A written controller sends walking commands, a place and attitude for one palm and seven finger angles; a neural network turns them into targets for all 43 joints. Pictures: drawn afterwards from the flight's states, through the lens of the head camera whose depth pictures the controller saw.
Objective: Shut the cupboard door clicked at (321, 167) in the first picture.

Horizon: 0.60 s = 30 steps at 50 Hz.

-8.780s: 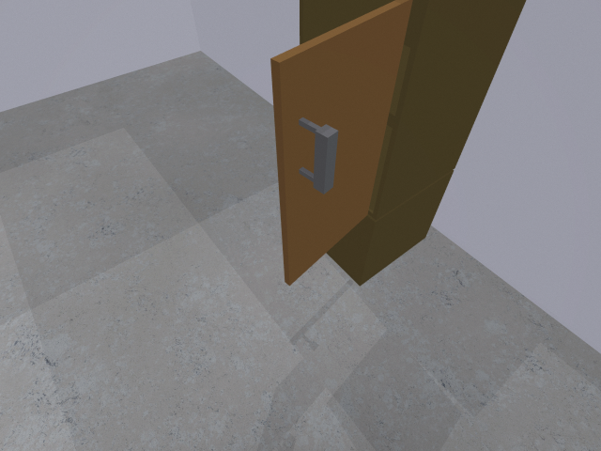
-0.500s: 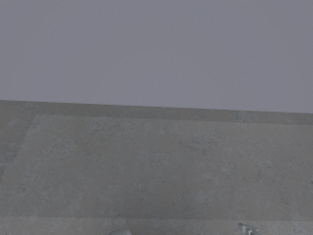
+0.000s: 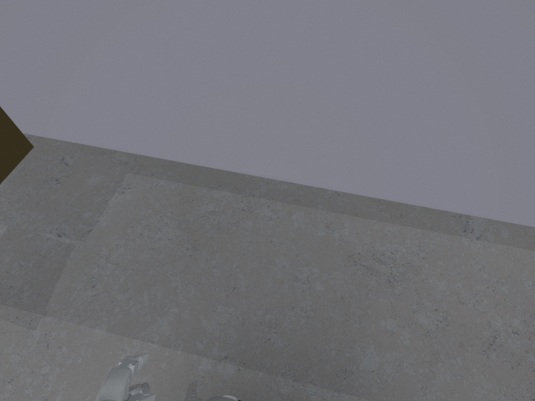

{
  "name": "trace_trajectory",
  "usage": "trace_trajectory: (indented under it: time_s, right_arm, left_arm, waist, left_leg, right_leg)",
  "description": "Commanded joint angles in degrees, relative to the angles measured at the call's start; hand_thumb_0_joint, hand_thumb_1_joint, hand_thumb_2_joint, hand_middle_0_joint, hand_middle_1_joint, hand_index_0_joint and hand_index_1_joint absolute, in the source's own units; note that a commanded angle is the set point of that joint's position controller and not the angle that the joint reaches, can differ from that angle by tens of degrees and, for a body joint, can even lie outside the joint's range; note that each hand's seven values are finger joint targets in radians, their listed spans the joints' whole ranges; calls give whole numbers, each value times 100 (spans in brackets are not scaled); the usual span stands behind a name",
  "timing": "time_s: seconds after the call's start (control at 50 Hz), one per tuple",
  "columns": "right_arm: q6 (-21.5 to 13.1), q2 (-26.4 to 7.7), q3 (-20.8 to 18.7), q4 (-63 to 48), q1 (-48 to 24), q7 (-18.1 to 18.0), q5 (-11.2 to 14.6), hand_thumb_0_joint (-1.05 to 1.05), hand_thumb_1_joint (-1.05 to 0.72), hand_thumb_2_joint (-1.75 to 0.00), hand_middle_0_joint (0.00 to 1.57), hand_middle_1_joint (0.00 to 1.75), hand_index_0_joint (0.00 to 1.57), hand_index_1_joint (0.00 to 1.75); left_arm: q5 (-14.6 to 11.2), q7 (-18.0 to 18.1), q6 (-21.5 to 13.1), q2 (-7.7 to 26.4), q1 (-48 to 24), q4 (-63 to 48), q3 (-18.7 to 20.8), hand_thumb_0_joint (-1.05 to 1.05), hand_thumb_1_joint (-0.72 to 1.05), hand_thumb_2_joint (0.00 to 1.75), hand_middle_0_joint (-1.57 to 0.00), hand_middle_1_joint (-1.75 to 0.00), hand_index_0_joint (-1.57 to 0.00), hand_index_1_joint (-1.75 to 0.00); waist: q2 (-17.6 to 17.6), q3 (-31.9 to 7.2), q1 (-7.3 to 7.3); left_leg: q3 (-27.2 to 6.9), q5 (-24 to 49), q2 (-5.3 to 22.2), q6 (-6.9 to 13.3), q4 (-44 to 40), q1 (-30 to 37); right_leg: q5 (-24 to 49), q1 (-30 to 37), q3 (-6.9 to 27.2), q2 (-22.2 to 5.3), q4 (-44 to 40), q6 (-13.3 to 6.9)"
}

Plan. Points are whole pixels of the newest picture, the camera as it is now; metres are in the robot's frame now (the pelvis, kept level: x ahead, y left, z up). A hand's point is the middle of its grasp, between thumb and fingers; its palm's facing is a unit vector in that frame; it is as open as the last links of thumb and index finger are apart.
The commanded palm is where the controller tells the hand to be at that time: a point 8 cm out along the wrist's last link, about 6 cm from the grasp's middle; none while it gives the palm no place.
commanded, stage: walk to a spot facing it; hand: left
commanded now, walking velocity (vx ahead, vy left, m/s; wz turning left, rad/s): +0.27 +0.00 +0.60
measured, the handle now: out of the picture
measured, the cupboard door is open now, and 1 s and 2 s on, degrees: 99 99 99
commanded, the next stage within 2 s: turn to face it in 1.96 s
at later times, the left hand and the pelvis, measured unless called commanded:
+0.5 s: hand out of the picture -0.05 +0.19 -0.17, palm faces +0.40 -0.89 -0.21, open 7.3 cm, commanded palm none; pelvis +0.11 +0.05 -0.02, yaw +21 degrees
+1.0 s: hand (90, 269) +0.36 +0.37 -0.15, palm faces +0.39 -0.91 -0.13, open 7.4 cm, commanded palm none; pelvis +0.30 +0.16 +0.00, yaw +28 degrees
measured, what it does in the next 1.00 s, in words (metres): walks ahead, turning left: left foot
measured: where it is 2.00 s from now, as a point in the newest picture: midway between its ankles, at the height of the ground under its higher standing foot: (174, 251)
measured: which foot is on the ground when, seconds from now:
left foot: down 0.00-0.00, up 0.02-0.48, down 0.50-1.00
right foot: down 0.00-0.50, up 0.52-1.00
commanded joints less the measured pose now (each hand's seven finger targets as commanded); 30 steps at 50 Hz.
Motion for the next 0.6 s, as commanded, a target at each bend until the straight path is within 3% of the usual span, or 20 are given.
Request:
trace_trajectory:
  time_s: [0.0, 0.02, 0.04, 0.06, 0.08, 0.12, 0.22, 0.32, 0.36, 0.4, 0.42, 0.44, 0.46, 0.48, 0.5, 0.52, 0.54, 0.56, 0.58]
  right_arm:
    - [-119, -867, -275, -672, -423, 15, 20, 0, -90, -90, 20, 30, 20, 30]
    - [-75, -792, -268, -623, -377, 84, -43, 0, -90, -90, 20, 30, 20, 30]
    - [-44, -757, -280, -460, -435, 109, -69, 0, -90, -90, 20, 30, 20, 30]
    - [-37, -746, -273, -354, -336, 158, -72, 0, -90, -90, 20, 30, 20, 30]
    - [-49, -695, -244, -334, -313, 195, -67, 0, -90, -90, 20, 30, 20, 30]
    - [-81, -598, -193, -320, -409, 233, -36, 0, -90, -90, 20, 30, 20, 30]
    - [-124, -403, -65, -487, -1169, 265, -15, 0, -90, -90, 20, 30, 20, 30]
    - [-181, -292, 76, -654, -1796, 338, 0, 0, -90, -90, 20, 30, 20, 30]
    - [-218, -289, 117, -668, -1853, 350, -1, 0, -90, -90, 20, 30, 20, 30]
    - [-298, -346, 117, -580, -1423, 307, 0, 0, -90, -90, 20, 30, 20, 30]
    - [-334, -448, 90, -455, -894, 259, -13, 0, -90, -90, 20, 30, 20, 30]
    - [-367, -668, 23, -261, -126, 220, -51, 0, -90, -90, 20, 30, 20, 30]
    - [-403, -1202, -126, -75, 784, 149, -89, 0, -90, -90, 20, 30, 20, 30]
    - [-479, -1933, -302, 33, 1369, 75, -83, 0, -90, -90, 20, 30, 20, 30]
    - [-428, -2005, -332, 115, 1456, -20, 68, 0, -90, -90, 20, 30, 20, 30]
    - [-447, -1891, -290, 19, 934, -54, 44, 0, -90, -90, 20, 30, 20, 30]
    - [-535, -1509, -196, -136, 431, -88, 39, 0, -90, -90, 20, 30, 20, 30]
    - [-592, -1212, -75, -218, 72, -97, 38, 0, -90, -90, 20, 30, 20, 30]
    - [-649, -984, 7, -219, -83, -98, 38, 0, -90, -90, 20, 30, 20, 30]
  left_arm:
    - [60, 148, -154, 1398, 913, -169, 361, 0, 90, 90, -20, -30, -20, -30]
    - [43, 129, -143, 1132, 477, -266, 288, 0, 90, 90, -20, -30, -20, -30]
    - [17, 115, -217, 840, 392, -229, 251, 0, 90, 90, -20, -30, -20, -30]
    - [-10, 80, -270, 701, 360, -177, 176, 0, 90, 90, -20, -30, -20, -30]
    - [-25, 53, -331, 590, 500, -125, 146, 0, 90, 90, -20, -30, -20, -30]
    - [-5, 52, -431, 559, 847, 43, 151, 0, 90, 90, -20, -30, -20, -30]
    - [71, 67, -545, 597, 1772, 476, 180, 0, 90, 90, -20, -30, -20, -30]
    - [115, 26, -536, 680, 2035, 710, 154, 0, 90, 90, -20, -30, -20, -30]
    - [119, 9, -534, 756, 1998, 762, 151, 0, 90, 90, -20, -30, -20, -30]
    - [121, -15, -549, 898, 1882, 770, 186, 0, 90, 90, -20, -30, -20, -30]
    - [95, -36, -561, 1040, 1739, 739, 197, 0, 90, 90, -20, -30, -20, -30]
    - [51, -58, -557, 1094, 1630, 719, 199, 0, 90, 90, -20, -30, -20, -30]
    - [14, -135, -568, 938, 1510, 573, 166, 0, 90, 90, -20, -30, -20, -30]
    - [-43, -222, -557, 542, 1287, 205, 87, 0, 90, 90, -20, -30, -20, -30]
    - [-37, -157, -459, 720, 636, -24, 108, 0, 90, 90, -20, -30, -20, -30]
    - [-18, -116, -459, 651, 510, -42, 155, 0, 90, 90, -20, -30, -20, -30]
    - [22, -113, -456, 484, 582, 93, 150, 0, 90, 90, -20, -30, -20, -30]
    - [80, -150, -382, 402, 908, 314, 139, 0, 90, 90, -20, -30, -20, -30]
    - [120, -183, -304, 314, 1187, 460, 126, 0, 90, 90, -20, -30, -20, -30]
  waist:
    - [-1406, -747, 552]
    - [-974, -330, 321]
    - [-1240, -105, 252]
    - [-1233, 17, 130]
    - [-1183, 3, 154]
    - [-1076, -174, 215]
    - [-791, -212, 521]
    - [-1150, 113, 623]
    - [-1136, 153, 553]
    - [-1150, -144, 317]
    - [-1137, -402, 19]
    - [-942, -835, -376]
    - [-162, -1506, -853]
    - [1334, -1975, -970]
    - [446, -1990, -916]
    - [9, -1330, -653]
    - [22, -764, -390]
    - [342, -379, -86]
    - [535, -117, 111]
  left_leg:
    - [409, -2161, 206, -231, 2767, -1728]
    - [375, -1645, 334, -199, 3371, -1795]
    - [381, -1224, 501, -258, 3691, -1937]
    - [533, -785, 582, -324, 3904, -1952]
    - [653, -530, 635, -367, 3958, -1952]
    - [785, -299, 696, -404, 3813, -2101]
    - [1076, -437, 829, -364, 2967, -2403]
    - [1446, -425, 816, -173, 1786, -2034]
    - [1653, -500, 692, -47, 1314, -1567]
    - [1987, -854, 363, 156, 901, -625]
    - [2234, -792, 84, 264, 662, 138]
    - [2167, -369, 24, 369, 160, 1388]
    - [1166, -129, 780, 700, -60, 3138]
    - [-1901, 987, 2688, 1511, -601, 4147]
    - [-2230, 1178, 2968, 1667, -1118, 3942]
    - [-1779, 697, 2936, 1574, -1295, 3046]
    - [-1345, 599, 2613, 1350, -1425, 2070]
    - [-738, 521, 2265, 1083, -1592, 1342]
    - [-262, 728, 1968, 926, -1729, 956]
  right_leg:
    - [-502, 1374, 2422, -2879, -2013, -1133]
    - [-856, 938, 1797, -2488, -2117, -1099]
    - [-474, 869, 1504, -2053, -2105, -855]
    - [139, 908, 831, -1736, -1976, -670]
    - [737, 1021, 436, -1605, -1875, -586]
    - [1633, 1548, 44, -1593, -1738, -576]
    - [3305, 2452, -318, -1899, -1471, -704]
    - [3430, 2278, -836, -2003, -1450, -715]
    - [3815, 2109, -1019, -2045, -1336, -687]
    - [5134, 1984, -1227, -2053, -679, -677]
    - [5727, 1762, -1492, -1977, -106, -606]
    - [5386, 1188, -1673, -1875, 998, -457]
    - [3598, -181, -1686, -1593, 2645, -227]
    - [-1161, -2168, -1288, -552, 4508, 108]
    - [-1184, -2578, -268, -601, 5174, -15]
    - [-800, -2636, -96, -849, 5312, -64]
    - [-378, -2546, -75, -958, 5158, -34]
    - [-14, -2212, 41, -1067, 4831, 3]
    - [207, -1961, 7, -1040, 4497, 35]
